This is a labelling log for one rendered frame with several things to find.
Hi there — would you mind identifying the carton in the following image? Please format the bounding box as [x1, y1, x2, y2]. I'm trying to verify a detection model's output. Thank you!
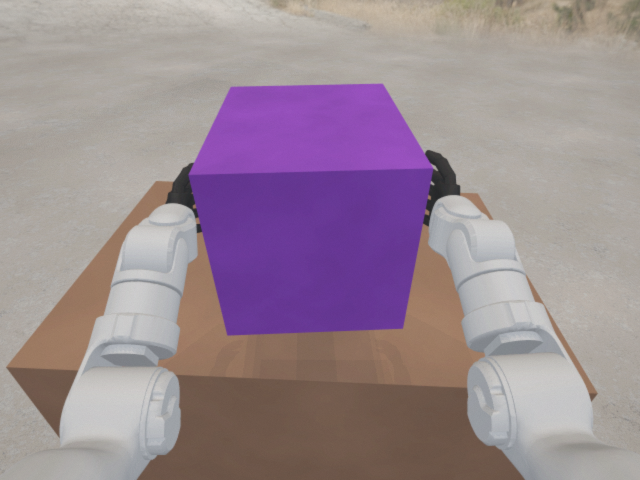
[188, 84, 433, 336]

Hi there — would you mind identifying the left robot upper arm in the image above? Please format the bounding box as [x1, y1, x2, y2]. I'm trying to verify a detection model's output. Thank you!
[0, 366, 181, 480]

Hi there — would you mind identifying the pedestal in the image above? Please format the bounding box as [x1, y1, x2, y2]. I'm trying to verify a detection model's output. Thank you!
[6, 181, 598, 480]

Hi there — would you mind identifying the robot right forearm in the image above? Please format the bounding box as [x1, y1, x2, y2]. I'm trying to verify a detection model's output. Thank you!
[428, 195, 593, 429]

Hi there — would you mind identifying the robot left forearm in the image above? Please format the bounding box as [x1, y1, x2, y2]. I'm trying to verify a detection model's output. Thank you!
[59, 203, 198, 444]

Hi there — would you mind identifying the robot left hand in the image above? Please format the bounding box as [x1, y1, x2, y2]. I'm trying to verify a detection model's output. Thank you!
[165, 163, 202, 233]

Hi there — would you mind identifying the robot right hand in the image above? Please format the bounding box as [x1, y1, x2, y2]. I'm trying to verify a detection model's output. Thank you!
[423, 150, 460, 227]

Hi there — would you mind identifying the right robot upper arm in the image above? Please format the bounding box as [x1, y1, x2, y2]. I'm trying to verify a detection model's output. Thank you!
[467, 352, 640, 480]

